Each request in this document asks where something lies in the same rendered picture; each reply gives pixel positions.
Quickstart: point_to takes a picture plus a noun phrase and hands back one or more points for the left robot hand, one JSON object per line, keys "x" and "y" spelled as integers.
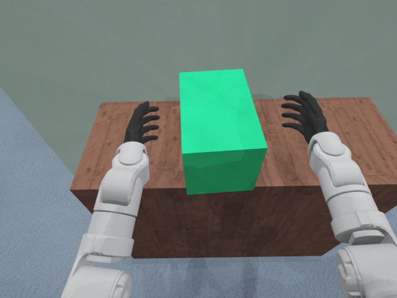
{"x": 135, "y": 129}

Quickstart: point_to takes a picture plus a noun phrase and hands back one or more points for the right robot hand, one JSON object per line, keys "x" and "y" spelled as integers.
{"x": 311, "y": 116}

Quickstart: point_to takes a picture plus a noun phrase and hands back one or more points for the robot left upper arm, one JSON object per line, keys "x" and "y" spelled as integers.
{"x": 96, "y": 282}

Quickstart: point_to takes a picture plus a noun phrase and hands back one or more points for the pedestal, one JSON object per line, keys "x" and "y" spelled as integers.
{"x": 285, "y": 215}

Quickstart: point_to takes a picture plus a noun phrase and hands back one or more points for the carton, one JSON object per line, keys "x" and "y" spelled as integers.
{"x": 223, "y": 146}

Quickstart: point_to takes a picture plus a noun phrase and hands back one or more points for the robot right forearm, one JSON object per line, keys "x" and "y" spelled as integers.
{"x": 355, "y": 217}

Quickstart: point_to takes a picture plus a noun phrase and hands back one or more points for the robot left forearm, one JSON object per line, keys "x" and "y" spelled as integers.
{"x": 109, "y": 237}

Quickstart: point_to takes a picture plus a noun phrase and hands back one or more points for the robot right upper arm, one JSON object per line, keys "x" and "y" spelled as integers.
{"x": 368, "y": 271}

